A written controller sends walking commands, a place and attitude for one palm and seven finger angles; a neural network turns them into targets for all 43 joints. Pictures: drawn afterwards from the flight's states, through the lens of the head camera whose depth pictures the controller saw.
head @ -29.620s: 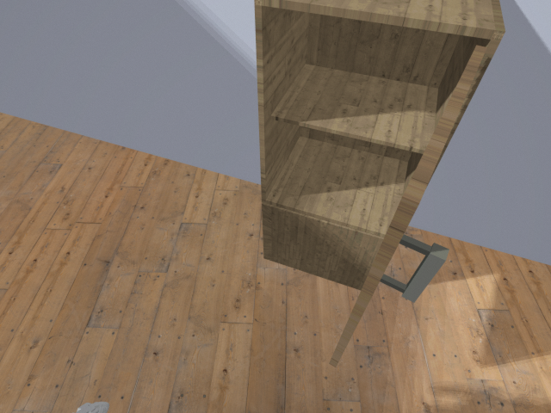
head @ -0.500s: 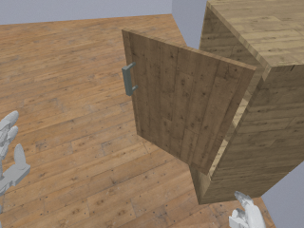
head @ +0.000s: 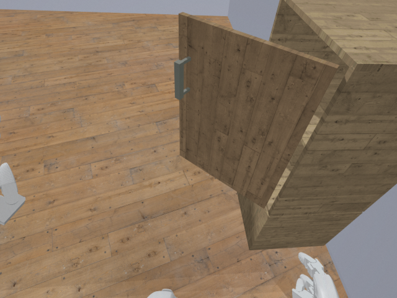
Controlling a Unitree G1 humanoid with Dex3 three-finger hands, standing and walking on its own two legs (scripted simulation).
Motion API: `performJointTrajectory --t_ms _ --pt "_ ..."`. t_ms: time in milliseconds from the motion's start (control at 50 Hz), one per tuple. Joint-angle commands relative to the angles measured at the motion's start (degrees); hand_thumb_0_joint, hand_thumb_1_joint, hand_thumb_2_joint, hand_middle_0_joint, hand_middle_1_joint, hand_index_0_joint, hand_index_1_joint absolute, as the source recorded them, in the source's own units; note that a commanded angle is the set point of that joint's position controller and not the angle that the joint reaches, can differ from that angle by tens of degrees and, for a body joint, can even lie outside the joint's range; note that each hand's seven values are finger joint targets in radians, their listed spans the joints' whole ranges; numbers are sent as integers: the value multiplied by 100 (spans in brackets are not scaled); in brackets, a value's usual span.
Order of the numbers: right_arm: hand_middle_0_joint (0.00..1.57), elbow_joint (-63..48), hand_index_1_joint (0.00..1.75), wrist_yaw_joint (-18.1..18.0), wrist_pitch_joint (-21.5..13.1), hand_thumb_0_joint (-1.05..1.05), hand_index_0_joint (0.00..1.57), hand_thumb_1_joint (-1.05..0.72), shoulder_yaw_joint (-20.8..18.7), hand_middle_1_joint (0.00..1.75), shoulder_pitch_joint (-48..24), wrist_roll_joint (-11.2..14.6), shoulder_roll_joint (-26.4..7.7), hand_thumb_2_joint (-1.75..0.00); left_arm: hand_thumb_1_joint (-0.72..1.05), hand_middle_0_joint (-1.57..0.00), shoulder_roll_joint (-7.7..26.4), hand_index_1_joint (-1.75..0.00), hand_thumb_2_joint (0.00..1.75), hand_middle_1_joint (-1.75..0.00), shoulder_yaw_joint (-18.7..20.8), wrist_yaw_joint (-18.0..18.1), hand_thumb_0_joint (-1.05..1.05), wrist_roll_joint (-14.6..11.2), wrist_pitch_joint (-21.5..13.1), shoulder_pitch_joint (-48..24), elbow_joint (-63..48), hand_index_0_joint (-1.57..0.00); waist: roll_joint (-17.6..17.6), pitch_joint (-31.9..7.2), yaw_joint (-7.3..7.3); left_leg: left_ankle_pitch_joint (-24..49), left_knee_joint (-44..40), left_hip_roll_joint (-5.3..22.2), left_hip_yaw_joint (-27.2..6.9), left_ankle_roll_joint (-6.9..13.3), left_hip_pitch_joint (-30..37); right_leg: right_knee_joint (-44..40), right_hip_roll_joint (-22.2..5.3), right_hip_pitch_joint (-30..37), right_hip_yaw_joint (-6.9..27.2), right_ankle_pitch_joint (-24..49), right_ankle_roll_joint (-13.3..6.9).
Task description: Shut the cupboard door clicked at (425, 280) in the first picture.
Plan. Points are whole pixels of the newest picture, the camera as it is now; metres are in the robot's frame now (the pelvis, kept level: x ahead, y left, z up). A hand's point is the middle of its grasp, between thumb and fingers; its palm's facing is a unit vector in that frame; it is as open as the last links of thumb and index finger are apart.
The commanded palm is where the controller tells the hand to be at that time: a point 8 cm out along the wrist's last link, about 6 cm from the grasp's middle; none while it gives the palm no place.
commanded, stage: step back with the hand held close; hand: left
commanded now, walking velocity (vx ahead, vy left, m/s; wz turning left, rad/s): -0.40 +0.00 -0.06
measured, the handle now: (183, 78) +0.71 +0.10 +0.07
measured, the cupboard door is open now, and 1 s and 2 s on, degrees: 48 48 48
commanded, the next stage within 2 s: stop stepping back and stand still in 0.52 s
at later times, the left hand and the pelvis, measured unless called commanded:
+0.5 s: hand out of the picture +0.09 +0.28 +0.19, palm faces +0.48 -0.77 -0.43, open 7.5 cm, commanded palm +0.04 +0.32 +0.20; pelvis -0.09 +0.01 +0.00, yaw +1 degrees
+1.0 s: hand out of the picture +0.00 +0.33 +0.19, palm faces +0.46 -0.82 -0.32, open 7.4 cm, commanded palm -0.06 +0.36 +0.20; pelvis -0.21 +0.07 +0.01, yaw -2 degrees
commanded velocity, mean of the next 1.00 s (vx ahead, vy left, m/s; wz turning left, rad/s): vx -0.14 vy -0.02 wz -0.06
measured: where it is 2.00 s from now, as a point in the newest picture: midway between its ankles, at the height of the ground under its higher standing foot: outside the picture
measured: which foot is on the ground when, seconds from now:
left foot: down 0.00-0.42, up 0.44-0.52, down 0.54-0.82, up 0.84-0.96, down 0.98-1.00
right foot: down 0.00-0.22, up 0.24-0.36, down 0.38-0.58, up 0.60-0.78, down 0.80-1.00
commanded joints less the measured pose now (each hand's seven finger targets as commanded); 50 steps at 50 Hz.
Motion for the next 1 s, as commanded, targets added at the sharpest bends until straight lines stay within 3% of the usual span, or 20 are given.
performJointTrajectory --t_ms 0,80,140,200,260,320,360,400,420,480,520,580,620,720,760,800,820,920,960,980 --pt "20 -799 30 -17 -424 0 20 -90 -354 30 -537 -61 -753 -90 90 -20 1125 -30 90 -30 696 177 0 -47 -445 -392 -1198 -20 82 -314 -75 -2175 -875 279 -309 -6 -846 -1022 -537 435 1223 -1348 -412" --pt "20 -529 30 11 -358 0 20 -90 -301 30 -445 -116 -625 -90 90 -20 1226 -30 90 -30 561 292 0 -88 -469 -608 -1160 -20 -501 -288 -182 -1126 -189 24 -21 -259 499 -1783 -1068 -933 1282 -1680 -590" --pt "20 -555 30 -37 -372 0 20 -90 -320 30 -530 -68 -702 -90 90 -20 1305 -30 90 -30 693 318 0 -109 -517 -464 -1074 -20 -84 -354 -177 -1520 -987 271 -360 -101 300 -1368 -553 -701 708 -1740 -329" --pt "20 -675 30 -71 -531 0 20 -90 -356 30 -729 -35 -835 -90 90 -20 1272 -30 90 -30 940 283 0 -91 -653 -302 -1290 -20 1389 -700 -31 -2801 -2783 1348 -1585 369 -1498 905 383 1389 0 -731 -64" --pt "20 -655 30 10 -710 0 20 -90 -477 30 -719 -69 -795 -90 90 -20 1485 -30 90 -30 1215 165 0 -162 -735 -11 -1317 -20 1125 -1082 11 -2326 -2581 1551 -1351 360 -1058 1136 455 1441 100 -1024 -136" --pt "20 -594 30 96 -725 0 20 -90 -433 30 -717 -65 -730 -90 90 -20 1251 -30 90 -30 1043 106 0 -271 -712 331 -1131 -20 1207 -714 -27 -2105 -2178 1236 -660 45 -794 2 178 1025 309 -1276 -350" --pt "20 -439 30 145 -717 0 20 -90 -420 30 -599 -157 -621 -90 90 -20 1493 -30 90 -30 1176 168 0 -249 -769 179 -1210 -20 447 -725 -79 -1333 -1288 769 -162 -276 180 -1178 -448 66 1279 -1058 -579" --pt "20 -383 30 143 -652 0 20 -90 -438 30 -564 -26 -536 -90 90 -20 1299 -30 90 -30 645 192 0 -194 -632 -282 -1258 -20 -981 -901 -119 -748 319 137 429 -567 1415 -2002 -1357 -1214 2127 -1165 -834" --pt "20 -354 30 117 -586 0 20 -90 -412 30 -600 -84 -517 -90 90 -20 1436 -30 90 -30 665 252 0 -112 -561 -435 -1319 -20 -1113 -750 -131 -674 772 71 420 -564 1504 -2073 -1618 -1477 2196 -655 -948" --pt "20 -323 30 -7 -455 0 20 -90 -284 30 -682 -143 -448 -90 90 -20 1403 -30 90 -30 573 266 0 -40 -425 -799 -1258 -20 -664 -348 -238 6 -308 179 232 -442 1245 -1289 -1171 -959 1359 1462 -601" --pt "20 -380 30 -96 -473 0 20 -90 -354 30 -756 -64 -704 -90 90 -20 1359 -30 90 -30 612 203 0 -57 -459 -905 -1150 -20 434 -462 -151 1311 -1575 790 -168 -193 1051 -440 -84 -327 594 1177 -107" --pt "20 -503 30 11 -660 0 20 -90 -470 30 -779 -142 -837 -90 90 -20 1215 -30 90 -30 881 55 0 -108 -602 -520 -946 -20 1550 -971 -55 -2107 -3380 2208 -1546 445 -761 1982 553 1336 251 -1248 9" --pt "20 -528 30 115 -675 0 20 -90 -504 30 -720 -143 -741 -90 90 -20 1067 -30 90 -30 761 10 0 -179 -564 -438 -1298 -20 1114 -1098 -11 -1892 -3051 1999 -1050 343 -204 2140 415 882 151 -1409 -125" --pt "20 -715 30 250 -656 0 20 -90 -372 30 -499 -102 -663 -90 90 -20 979 -30 90 -30 523 65 0 -324 -253 23 -1655 -20 1482 -878 -33 -2456 -3017 1100 -100 -487 388 -606 600 1367 -662 -1736 -318" --pt "20 -695 30 256 -526 0 20 -90 -366 30 -390 -129 -595 -90 90 -20 1362 -30 90 -30 822 145 0 -258 -112 149 -1706 -20 594 -816 -43 -1843 -1597 379 496 -727 731 -1897 -86 924 177 -1763 -660" --pt "20 -466 30 226 -381 0 20 -90 -339 30 -357 -224 -591 -90 90 -20 1664 -30 90 -30 939 267 0 -283 -139 -473 -1933 -20 -526 -768 -115 -390 905 218 413 -594 1281 -2665 -1773 -543 1728 -1556 -1415" --pt "20 -393 30 165 -344 0 20 -90 -323 30 -298 -111 -488 -90 90 -20 1358 -30 90 -30 728 269 0 -298 47 -291 -1272 -20 -1140 -633 -90 -486 1296 82 91 -526 738 -2583 -1748 -336 1911 -2377 -1482" --pt "20 -310 30 -50 -291 0 20 -90 -252 30 -453 -54 -670 -90 90 -20 1117 -30 90 -30 277 392 0 -45 133 -1084 -697 -20 -129 342 -256 -790 -629 199 299 -223 1268 -1807 -1052 -531 772 -2087 -860" --pt "20 -410 30 -134 -410 0 20 -90 -288 30 -446 1 -808 -90 90 -20 1111 -30 90 -30 291 353 0 -26 116 -1001 -727 -20 509 359 -228 -1315 -1671 684 -564 55 1361 -897 -416 -409 286 -1485 -507" --pt "20 -387 30 -115 -447 0 20 -90 -245 30 -454 -2 -783 -90 90 -20 1140 -30 90 -30 342 332 0 -56 18 -879 -915 -20 1073 120 -248 -2564 -2564 1201 -1580 183 1259 -233 -50 -327 -40 -1534 -324"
